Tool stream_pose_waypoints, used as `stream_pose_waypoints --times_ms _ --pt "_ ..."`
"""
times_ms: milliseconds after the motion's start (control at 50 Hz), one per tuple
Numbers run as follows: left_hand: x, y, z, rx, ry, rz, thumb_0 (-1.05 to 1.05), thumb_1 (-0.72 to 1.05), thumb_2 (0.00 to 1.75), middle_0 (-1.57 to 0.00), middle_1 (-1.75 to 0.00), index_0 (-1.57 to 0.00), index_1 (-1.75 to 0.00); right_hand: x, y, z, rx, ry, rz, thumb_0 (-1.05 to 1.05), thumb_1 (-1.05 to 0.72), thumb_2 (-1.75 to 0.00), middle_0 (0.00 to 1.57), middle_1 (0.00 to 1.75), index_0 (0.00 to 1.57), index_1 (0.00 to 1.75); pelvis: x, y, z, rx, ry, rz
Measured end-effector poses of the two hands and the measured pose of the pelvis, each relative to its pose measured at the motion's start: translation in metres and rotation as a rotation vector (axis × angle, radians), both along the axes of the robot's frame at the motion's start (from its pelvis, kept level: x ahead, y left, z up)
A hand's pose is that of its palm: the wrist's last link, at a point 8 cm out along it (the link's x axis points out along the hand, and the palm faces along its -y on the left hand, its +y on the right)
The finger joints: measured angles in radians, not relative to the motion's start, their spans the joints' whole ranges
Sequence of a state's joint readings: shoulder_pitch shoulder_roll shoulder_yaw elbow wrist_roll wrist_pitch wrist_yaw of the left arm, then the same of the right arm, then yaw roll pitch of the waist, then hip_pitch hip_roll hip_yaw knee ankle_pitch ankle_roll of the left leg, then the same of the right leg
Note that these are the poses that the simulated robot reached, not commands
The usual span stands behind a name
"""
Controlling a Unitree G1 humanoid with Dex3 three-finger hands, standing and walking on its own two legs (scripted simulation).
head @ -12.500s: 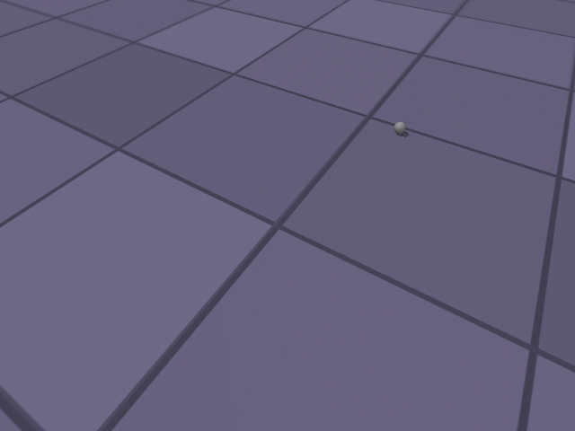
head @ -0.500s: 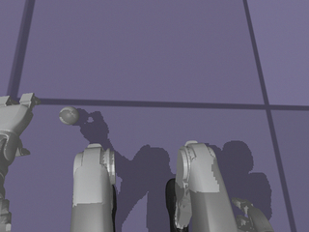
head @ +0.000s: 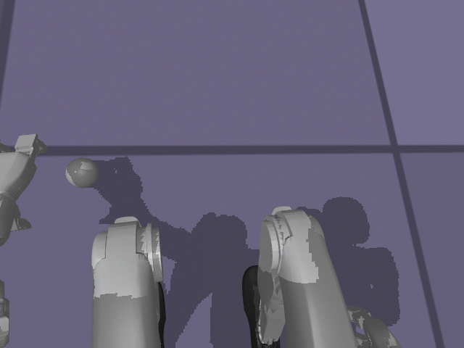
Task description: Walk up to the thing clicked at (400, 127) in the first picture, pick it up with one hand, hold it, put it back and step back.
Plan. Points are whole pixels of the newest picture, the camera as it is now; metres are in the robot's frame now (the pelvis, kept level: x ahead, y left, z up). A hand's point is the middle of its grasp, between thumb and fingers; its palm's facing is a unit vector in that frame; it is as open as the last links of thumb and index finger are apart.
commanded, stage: rise first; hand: left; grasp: from above
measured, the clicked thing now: (83, 172) +0.45 +0.29 -0.30
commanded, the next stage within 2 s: approach in 0.26 s
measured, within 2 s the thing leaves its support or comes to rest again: neither
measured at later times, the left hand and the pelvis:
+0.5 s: hand (31, 189) +0.39 +0.34 -0.19, palm faces -0.47 -0.08 -0.88, open 14.1 cm; pelvis +0.00 +0.00 -0.01, yaw +0 degrees
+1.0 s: hand (70, 141) +0.48 +0.29 -0.18, palm faces -0.43 -0.02 -0.90, open 14.1 cm; pelvis +0.01 +0.00 -0.01, yaw -2 degrees
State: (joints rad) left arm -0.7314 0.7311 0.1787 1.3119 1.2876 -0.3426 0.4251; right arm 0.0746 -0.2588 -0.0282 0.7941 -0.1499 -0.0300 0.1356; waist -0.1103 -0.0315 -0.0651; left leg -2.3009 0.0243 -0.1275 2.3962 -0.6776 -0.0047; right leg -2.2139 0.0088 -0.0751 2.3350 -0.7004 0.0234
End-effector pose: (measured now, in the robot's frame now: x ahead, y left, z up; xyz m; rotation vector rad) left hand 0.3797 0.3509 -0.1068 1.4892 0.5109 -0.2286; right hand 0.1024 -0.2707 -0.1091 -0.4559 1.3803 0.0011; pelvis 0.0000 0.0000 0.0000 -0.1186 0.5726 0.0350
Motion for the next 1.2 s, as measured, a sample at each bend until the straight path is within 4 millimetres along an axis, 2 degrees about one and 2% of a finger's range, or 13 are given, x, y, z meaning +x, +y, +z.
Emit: stream_pose_waypoints --times_ms 420,520,640,760,840,920,1000,1120,1200 --pt "0.010 -0.004 -0.017 -0.004 0.002 0.012 0.00 -0.53 1.00 -0.09 -1.02 -0.09 -1.01 0.004 -0.003 -0.010 -0.004 0.014 0.016 0.00 -0.91 -0.90 0.20 0.30 0.21 0.30 0.005 -0.001 -0.010 0.000 0.005 -0.005" --pt "0.015 -0.012 -0.024 0.000 0.028 -0.027 0.00 -0.53 0.99 -0.08 -1.03 -0.09 -1.02 0.003 -0.003 -0.011 -0.004 0.021 0.028 0.00 -0.90 -0.90 0.20 0.30 0.21 0.30 0.005 -0.001 -0.012 0.002 0.006 -0.005" --pt "0.041 -0.046 -0.035 -0.019 -0.018 -0.111 -0.01 -0.52 0.98 -0.08 -1.05 -0.09 -1.03 -0.006 -0.004 -0.009 -0.018 0.020 0.027 0.00 -0.90 -0.90 0.20 0.30 0.21 0.30 0.005 -0.002 -0.016 -0.001 0.003 -0.010" --pt "0.077 -0.083 -0.039 -0.022 -0.093 -0.114 -0.01 -0.52 0.98 -0.08 -1.06 -0.09 -1.04 -0.027 -0.009 -0.003 -0.036 0.024 -0.013 0.00 -0.91 -0.90 0.20 0.30 0.21 0.30 0.005 -0.002 -0.019 -0.006 0.008 -0.021" --pt "0.098 -0.092 -0.032 0.011 -0.128 -0.071 0.00 -0.53 0.99 -0.08 -1.06 -0.09 -1.04 -0.046 -0.010 -0.002 -0.026 0.050 -0.059 0.00 -0.91 -0.90 0.20 0.30 0.21 0.30 0.006 -0.002 -0.019 -0.005 0.020 -0.028" --pt "0.109 -0.088 -0.020 0.060 -0.103 -0.028 0.00 -0.54 1.00 -0.08 -1.05 -0.09 -1.04 -0.062 -0.008 -0.004 0.004 0.083 -0.102 0.00 -0.91 -0.90 0.20 0.30 0.20 0.30 0.007 -0.002 -0.015 -0.001 0.030 -0.033" --pt "0.104 -0.069 -0.015 0.089 -0.024 0.038 0.00 -0.53 0.99 -0.08 -1.05 -0.09 -1.04 -0.069 -0.002 -0.006 0.041 0.101 -0.125 0.00 -0.91 -0.90 0.20 0.30 0.20 0.30 0.006 -0.002 -0.011 0.001 0.022 -0.035" --pt "0.061 -0.034 -0.031 0.048 0.159 0.094 0.00 -0.51 0.96 -0.08 -1.07 -0.09 -1.05 -0.066 0.004 -0.007 0.057 0.127 -0.078 0.00 -0.91 -0.90 0.20 0.30 0.21 0.30 0.003 -0.002 -0.008 0.000 0.005 -0.024" --pt "0.042 -0.026 -0.045 -0.032 0.169 0.023 0.00 -0.50 0.94 -0.08 -1.08 -0.10 -1.05 -0.055 0.001 -0.003 0.021 0.138 -0.012 0.00 -0.91 -0.90 0.20 0.30 0.21 0.30 0.000 -0.001 -0.012 -0.013 -0.016 -0.019"
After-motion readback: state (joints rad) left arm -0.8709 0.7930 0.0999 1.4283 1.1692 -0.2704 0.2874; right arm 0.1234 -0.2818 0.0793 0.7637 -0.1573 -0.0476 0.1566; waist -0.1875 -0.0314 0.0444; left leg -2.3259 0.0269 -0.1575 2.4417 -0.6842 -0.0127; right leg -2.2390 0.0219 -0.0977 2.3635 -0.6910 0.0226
